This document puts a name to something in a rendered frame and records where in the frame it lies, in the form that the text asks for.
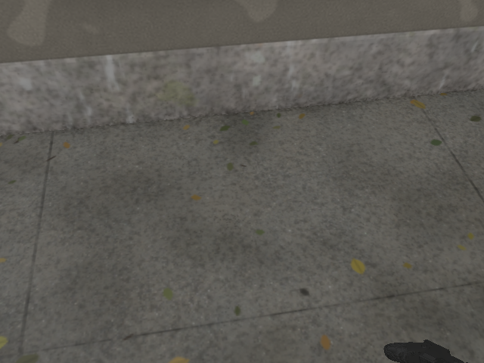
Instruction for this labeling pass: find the robot right hand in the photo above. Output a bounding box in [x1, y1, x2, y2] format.
[384, 340, 468, 363]

